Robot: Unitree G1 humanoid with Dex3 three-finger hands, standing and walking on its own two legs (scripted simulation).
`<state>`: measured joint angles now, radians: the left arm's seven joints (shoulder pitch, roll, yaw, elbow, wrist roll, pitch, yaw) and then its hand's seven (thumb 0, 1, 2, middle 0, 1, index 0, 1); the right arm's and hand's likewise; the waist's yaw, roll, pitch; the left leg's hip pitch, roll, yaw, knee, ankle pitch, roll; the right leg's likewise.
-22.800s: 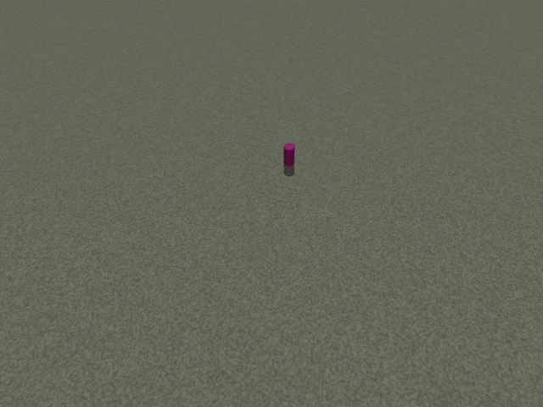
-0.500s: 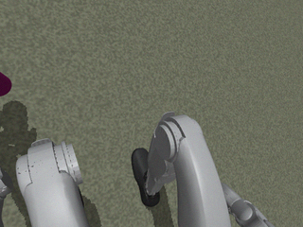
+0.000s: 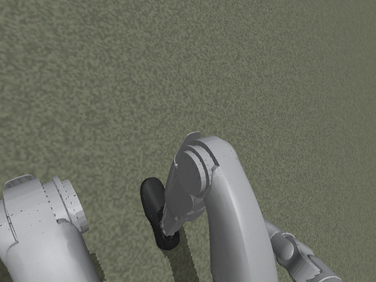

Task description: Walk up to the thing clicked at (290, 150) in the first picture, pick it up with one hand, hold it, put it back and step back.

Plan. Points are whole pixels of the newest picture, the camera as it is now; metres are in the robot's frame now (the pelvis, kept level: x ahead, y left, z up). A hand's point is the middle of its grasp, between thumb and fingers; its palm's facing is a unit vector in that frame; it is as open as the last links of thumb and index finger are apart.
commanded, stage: lower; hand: left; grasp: from the side
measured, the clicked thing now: out of the picture +0.47 +0.31 -0.22
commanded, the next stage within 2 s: loosen in 0.38 s
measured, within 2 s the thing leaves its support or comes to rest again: rests again in 0.80 s
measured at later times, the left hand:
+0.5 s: hand out of the picture +0.47 +0.31 -0.18, palm faces +0.44 -0.90 -0.05, open 5.3 cm
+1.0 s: hand out of the picture +0.47 +0.31 -0.17, palm faces +0.44 -0.90 -0.03, open 12.3 cm
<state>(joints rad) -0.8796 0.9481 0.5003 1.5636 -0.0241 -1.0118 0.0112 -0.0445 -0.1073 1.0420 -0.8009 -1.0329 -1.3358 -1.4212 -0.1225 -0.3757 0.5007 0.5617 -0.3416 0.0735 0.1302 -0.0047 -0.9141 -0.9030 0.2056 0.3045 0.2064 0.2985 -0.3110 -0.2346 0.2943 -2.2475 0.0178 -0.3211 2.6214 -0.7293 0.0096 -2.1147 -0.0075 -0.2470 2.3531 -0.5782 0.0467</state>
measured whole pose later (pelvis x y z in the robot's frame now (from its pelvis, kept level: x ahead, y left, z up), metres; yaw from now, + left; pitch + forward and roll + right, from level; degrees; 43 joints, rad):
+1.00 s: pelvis -0.01 +0.00 +0.01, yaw -2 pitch +16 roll -20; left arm -0.87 1.02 0.50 1.63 -0.03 -1.09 0.04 -0.01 -0.34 0.43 -0.64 -0.56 -0.66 -0.58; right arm -0.19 -0.37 0.58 0.54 -0.38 0.09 0.11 -0.01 -0.93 -0.90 0.21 0.31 0.21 0.30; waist -0.33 -0.27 0.32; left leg -2.22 0.03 -0.36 2.61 -0.73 0.02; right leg -2.07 0.02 -0.28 2.31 -0.56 0.06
